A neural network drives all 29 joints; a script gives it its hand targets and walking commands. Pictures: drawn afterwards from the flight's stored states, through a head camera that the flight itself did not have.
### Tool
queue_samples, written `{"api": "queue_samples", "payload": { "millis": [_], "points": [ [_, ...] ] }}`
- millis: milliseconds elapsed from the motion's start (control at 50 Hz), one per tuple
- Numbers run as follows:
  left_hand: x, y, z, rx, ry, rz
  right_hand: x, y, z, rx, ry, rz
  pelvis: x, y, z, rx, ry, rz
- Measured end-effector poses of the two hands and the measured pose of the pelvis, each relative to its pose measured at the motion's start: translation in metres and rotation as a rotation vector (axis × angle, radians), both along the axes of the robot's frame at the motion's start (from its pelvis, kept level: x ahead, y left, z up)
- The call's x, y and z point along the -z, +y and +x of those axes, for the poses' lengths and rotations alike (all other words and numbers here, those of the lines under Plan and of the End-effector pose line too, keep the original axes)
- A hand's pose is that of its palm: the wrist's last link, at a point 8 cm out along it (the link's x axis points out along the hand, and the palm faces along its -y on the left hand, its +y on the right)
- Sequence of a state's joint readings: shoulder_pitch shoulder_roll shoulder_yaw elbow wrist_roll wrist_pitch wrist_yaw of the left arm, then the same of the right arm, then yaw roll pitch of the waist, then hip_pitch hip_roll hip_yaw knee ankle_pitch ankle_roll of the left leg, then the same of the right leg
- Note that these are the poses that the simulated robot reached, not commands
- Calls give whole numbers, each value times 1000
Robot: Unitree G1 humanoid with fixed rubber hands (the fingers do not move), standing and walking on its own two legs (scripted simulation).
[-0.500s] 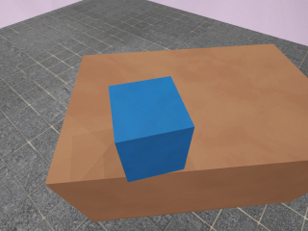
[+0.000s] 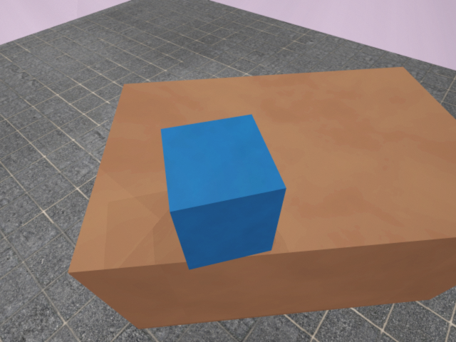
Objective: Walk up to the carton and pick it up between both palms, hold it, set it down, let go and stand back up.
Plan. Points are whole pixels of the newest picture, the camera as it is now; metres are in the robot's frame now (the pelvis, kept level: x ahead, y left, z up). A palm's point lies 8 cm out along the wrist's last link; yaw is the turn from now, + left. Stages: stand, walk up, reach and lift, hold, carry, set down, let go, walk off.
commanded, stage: stand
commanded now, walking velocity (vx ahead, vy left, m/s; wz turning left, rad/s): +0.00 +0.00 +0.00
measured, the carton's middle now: (219, 193) +0.42 +0.04 -0.03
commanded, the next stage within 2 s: walk up in 0.62 s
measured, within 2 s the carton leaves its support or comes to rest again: neither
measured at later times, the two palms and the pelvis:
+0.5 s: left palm out of the picture -0.03 +0.21 -0.15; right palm out of the picture -0.03 -0.20 -0.15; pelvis -0.01 +0.00 +0.00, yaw +0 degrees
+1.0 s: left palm out of the picture -0.05 +0.26 -0.14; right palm out of the picture +0.00 -0.21 -0.15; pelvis -0.02 +0.03 +0.00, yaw +5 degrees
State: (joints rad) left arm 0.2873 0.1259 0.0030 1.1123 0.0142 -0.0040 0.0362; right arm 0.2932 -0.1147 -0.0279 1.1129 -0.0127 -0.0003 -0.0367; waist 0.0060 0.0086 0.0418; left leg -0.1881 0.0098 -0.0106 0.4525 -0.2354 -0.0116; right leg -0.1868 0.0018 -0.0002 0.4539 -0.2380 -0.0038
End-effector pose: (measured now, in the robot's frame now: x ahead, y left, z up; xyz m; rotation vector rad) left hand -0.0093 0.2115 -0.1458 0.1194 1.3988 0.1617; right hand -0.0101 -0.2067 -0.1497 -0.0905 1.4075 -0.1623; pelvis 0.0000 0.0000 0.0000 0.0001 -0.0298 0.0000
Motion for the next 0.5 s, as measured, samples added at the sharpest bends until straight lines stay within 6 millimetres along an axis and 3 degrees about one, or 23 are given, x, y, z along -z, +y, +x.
{"api": "queue_samples", "payload": {
  "millis": [500],
  "points": [
    [2, -6, -21, -7, 50, -16, 1, 9, -23, 4, 46, 15, -1, 1, -7, 1, -4, -1]
  ]
}}
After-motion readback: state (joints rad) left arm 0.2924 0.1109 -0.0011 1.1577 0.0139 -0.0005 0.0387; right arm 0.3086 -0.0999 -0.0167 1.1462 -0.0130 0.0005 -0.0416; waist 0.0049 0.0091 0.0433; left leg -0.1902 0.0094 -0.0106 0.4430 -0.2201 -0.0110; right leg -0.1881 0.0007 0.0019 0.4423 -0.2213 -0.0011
